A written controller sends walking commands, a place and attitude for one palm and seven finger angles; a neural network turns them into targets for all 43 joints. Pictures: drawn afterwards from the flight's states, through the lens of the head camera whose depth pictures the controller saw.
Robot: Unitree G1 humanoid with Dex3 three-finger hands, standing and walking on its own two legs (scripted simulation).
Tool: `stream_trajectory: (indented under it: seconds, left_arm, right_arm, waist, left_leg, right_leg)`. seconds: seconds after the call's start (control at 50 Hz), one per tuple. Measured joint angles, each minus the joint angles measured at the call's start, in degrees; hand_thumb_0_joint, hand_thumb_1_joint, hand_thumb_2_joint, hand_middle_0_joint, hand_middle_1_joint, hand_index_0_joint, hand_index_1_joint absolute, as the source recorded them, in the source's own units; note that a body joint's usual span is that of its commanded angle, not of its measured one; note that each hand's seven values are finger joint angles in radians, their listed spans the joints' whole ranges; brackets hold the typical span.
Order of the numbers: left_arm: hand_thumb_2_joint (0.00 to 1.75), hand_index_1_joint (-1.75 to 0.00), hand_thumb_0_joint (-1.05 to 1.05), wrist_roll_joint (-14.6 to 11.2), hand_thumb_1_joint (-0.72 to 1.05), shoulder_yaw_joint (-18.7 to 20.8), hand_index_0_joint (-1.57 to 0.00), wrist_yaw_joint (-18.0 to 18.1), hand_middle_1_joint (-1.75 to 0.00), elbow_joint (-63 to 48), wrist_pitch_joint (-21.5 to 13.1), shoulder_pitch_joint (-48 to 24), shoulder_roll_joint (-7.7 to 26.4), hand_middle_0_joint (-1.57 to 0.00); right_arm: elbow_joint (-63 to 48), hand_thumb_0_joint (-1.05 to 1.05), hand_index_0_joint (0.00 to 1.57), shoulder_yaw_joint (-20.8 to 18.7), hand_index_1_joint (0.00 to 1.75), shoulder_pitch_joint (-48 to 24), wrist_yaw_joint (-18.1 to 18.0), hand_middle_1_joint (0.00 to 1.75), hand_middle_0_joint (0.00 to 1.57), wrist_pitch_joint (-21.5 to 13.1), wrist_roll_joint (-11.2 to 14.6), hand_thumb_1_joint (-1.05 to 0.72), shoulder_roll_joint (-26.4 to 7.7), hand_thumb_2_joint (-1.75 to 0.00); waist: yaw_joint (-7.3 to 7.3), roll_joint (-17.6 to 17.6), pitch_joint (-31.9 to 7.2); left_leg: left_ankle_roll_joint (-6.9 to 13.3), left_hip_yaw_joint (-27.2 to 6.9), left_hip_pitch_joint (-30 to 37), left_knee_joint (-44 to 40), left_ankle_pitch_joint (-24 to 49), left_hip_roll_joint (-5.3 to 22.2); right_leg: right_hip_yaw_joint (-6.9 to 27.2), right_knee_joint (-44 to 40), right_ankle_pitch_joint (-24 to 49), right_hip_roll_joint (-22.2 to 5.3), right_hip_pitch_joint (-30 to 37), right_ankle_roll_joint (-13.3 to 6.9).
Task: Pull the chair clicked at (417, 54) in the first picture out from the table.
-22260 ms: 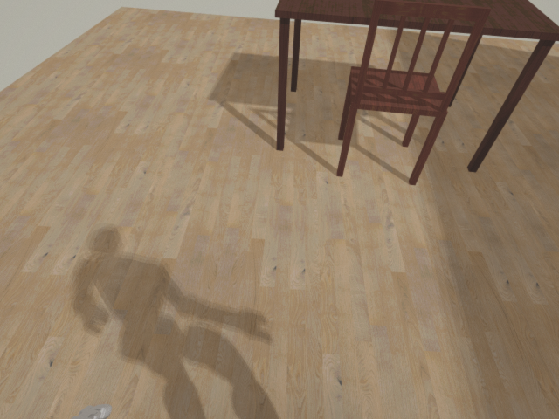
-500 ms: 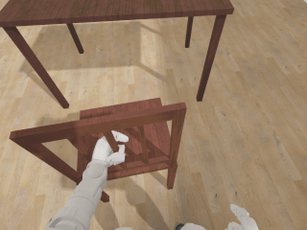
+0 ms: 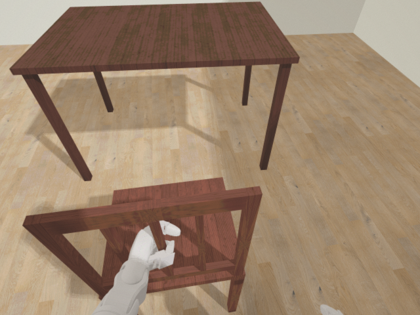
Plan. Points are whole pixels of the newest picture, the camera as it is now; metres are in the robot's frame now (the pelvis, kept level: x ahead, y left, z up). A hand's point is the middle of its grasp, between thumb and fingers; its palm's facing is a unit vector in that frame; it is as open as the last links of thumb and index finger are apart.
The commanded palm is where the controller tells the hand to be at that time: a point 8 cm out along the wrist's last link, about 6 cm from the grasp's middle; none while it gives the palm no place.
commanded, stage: stop walking, hand still on the chair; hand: left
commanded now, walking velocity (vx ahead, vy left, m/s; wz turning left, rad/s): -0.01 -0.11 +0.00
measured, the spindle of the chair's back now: (163, 249) +0.29 +0.12 -0.09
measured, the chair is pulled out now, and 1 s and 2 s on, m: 0.62 0.62 0.62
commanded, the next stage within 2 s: open the thumb and straighten the fingers in 0.68 s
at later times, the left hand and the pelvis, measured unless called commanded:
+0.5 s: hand (170, 251) +0.27 +0.10 -0.06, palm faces -0.02 -0.98 -0.19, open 5.1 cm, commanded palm +0.25 +0.14 -0.05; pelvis +0.05 -0.03 +0.00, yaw +1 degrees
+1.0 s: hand (165, 248) +0.27 +0.11 -0.06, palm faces -0.05 -0.99 -0.15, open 7.1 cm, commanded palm +0.25 +0.16 -0.04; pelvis +0.05 -0.01 -0.01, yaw +1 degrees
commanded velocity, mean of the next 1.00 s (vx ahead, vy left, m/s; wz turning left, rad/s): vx -0.01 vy -0.01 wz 0.00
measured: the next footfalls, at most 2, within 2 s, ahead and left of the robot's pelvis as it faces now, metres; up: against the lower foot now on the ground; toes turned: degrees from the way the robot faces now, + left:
none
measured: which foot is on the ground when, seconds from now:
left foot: down 0.00-1.00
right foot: down 0.00-1.00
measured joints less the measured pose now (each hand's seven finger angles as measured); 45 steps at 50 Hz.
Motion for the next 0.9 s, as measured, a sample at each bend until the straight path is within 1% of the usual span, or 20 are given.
stream_trajectory:
  seconds: [0.14,0.24,0.34,0.46,0.56,0.8,0.86,0.9]
  left_arm:
    - [0.84,-1.44,0.02,0.4,0.72,-0.8,-0.49,-0.5,-1.22,-2.4,-1.4,3.0,0.2,-0.25]
    - [0.85,-1.44,0.02,0.3,0.72,-0.3,-0.49,-0.2,-1.21,-4.4,-2.3,5.8,-0.4,-0.27]
    - [0.86,-1.44,0.02,0.5,0.71,0.0,-0.49,-0.1,-1.23,-7.3,-2.1,8.2,-0.1,-0.29]
    - [0.87,-1.44,0.02,0.4,0.71,0.2,-0.49,-0.3,-1.26,-10.0,-1.1,10.2,0.5,-0.3]
    - [0.87,-1.44,0.02,0.4,0.71,0.3,-0.49,-0.2,-1.27,-11.2,-0.2,10.9,0.8,-0.3]
    - [0.86,-1.44,0.03,0.7,0.72,-0.1,-0.49,0.0,-1.29,-12.2,1.6,10.7,0.8,-0.28]
    - [0.84,-1.44,0.03,-0.5,0.7,0.2,-0.49,-0.5,-1.3,-15.1,3.3,12.1,1.1,-0.28]
    - [0.81,-1.44,0.03,-1.1,0.65,0.6,-0.49,-1.3,-1.32,-17.8,4.4,12.9,1.5,-0.3]
  right_arm:
    - [0.7,0.01,0.2,1.5,0.3,-0.2,1.0,0.3,0.21,-1.5,-0.3,-0.9,2.6,-0.89]
    - [1.1,0.02,0.2,1.3,0.3,-1.2,1.0,0.3,0.21,-2.8,-0.5,-0.9,2.2,-0.89]
    - [0.7,0.02,0.2,0.3,0.3,-2.6,0.7,0.3,0.21,-3.1,-0.6,-0.9,0.5,-0.89]
    - [-0.4,0.02,0.2,-0.8,0.3,-4.3,0.0,0.3,0.21,-2.6,-0.4,-0.9,-1.4,-0.89]
    - [-1.3,0.01,0.2,-1.2,0.3,-5.3,-0.2,0.3,0.2,-1.7,-0.2,-0.9,-1.8,-0.9]
    - [-2.1,0.01,0.2,0.2,0.3,-4.7,0.0,0.3,0.2,0.2,-0.1,-0.9,0.1,-0.9]
    - [-3.0,0.01,0.2,0.0,0.3,-3.4,1.9,0.3,0.21,-0.8,1.5,-0.9,0.7,-0.89]
    - [-3.6,0.02,0.2,-0.2,0.3,-2.6,2.8,0.3,0.21,-2.0,1.9,-0.9,0.7,-0.89]
  waist:
    - [1.56,0.1,-0.2]
    - [2.31,1.5,-0.6]
    - [2.59,1.9,-0.4]
    - [2.2,1.7,-0.3]
    - [2.01,1.3,-0.2]
    - [1.69,0.5,-0.5]
    - [0.83,-0.2,-2.1]
    - [0.57,-0.5,-2.7]
  left_leg:
    - [-0.7,0.0,1.2,-0.7,-0.7,-0.2]
    - [-1.4,-0.3,1.6,-2.0,-0.9,0.6]
    - [-1.9,-0.8,1.9,-2.9,-1.2,1.2]
    - [-2.4,-1.4,2.6,-3.6,-1.5,1.5]
    - [-2.6,-1.9,3.0,-3.7,-1.5,1.7]
    - [-2.2,-1.7,3.2,-3.9,-1.3,1.5]
    - [-2.0,-1.8,0.2,-1.7,-2.1,1.0]
    - [-1.8,-1.9,-1.8,0.5,-3.1,0.7]
  right_leg:
    - [0.6,-2.7,8.0,0.1,1.6,0.3]
    - [0.1,-3.6,6.7,0.9,1.8,-0.1]
    - [-0.4,-4.2,6.2,1.4,2.2,-0.6]
    - [-1.1,-4.1,5.3,1.6,2.8,-1.0]
    - [-1.6,-4.3,5.1,1.8,3.4,-1.2]
    - [-1.4,-5.7,6.0,1.7,4.0,-0.8]
    - [-1.5,-2.9,4.9,1.0,0.9,-0.6]
    - [-1.4,-0.8,3.9,0.8,-1.1,-0.5]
